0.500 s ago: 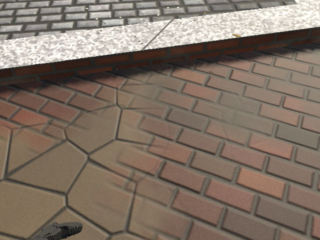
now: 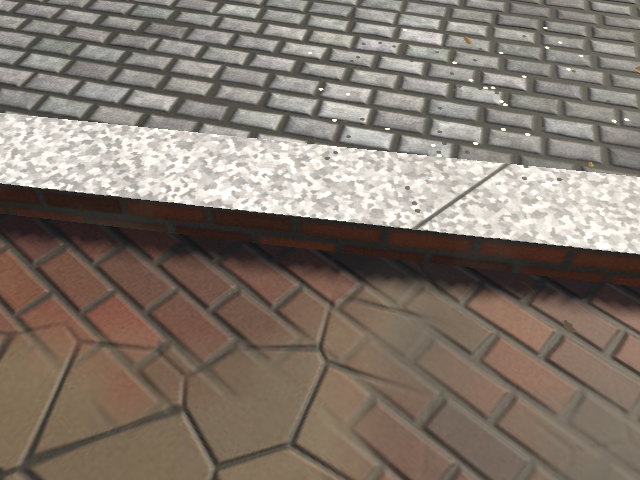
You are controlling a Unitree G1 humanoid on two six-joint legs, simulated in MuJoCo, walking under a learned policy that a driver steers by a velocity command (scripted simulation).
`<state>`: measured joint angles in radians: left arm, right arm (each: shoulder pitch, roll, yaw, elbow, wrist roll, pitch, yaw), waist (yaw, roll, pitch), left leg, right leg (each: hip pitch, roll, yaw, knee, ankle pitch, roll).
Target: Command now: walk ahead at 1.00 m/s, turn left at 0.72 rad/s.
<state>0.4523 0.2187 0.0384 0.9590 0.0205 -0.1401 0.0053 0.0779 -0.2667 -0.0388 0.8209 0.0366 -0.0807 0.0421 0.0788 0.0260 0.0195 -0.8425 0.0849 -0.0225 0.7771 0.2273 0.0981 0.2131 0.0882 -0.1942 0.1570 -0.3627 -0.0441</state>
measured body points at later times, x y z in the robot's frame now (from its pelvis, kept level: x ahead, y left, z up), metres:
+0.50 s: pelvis +0.48 +0.05 +0.00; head +0.50 +0.06 +0.45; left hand +0.66 +0.30 -0.07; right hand +0.55 -0.21 -0.12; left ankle +0.30 +0.07 -0.72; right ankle +0.77 -0.06 -0.67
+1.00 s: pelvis +0.95 +0.08 +0.00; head +0.98 +0.06 +0.45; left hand +1.06 +0.33 -0.11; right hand +1.16 -0.19 -0.03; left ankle +0.96 +0.27 -0.73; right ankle +0.80 +0.01 -0.68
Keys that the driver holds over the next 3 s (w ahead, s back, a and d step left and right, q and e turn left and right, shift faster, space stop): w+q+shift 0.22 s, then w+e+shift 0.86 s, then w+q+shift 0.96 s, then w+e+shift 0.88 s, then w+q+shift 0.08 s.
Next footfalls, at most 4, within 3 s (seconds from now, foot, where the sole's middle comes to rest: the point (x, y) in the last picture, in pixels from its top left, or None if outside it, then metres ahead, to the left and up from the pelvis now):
0.12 left None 0.34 0.07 -0.76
0.60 right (352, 352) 0.82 0.01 -0.76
0.86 left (266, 252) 1.05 0.24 -0.69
0.98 left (259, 284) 1.00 0.26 -0.76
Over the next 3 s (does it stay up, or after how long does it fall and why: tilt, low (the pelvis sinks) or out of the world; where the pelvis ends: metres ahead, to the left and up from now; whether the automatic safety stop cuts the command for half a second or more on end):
stays up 2.61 -0.10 0.09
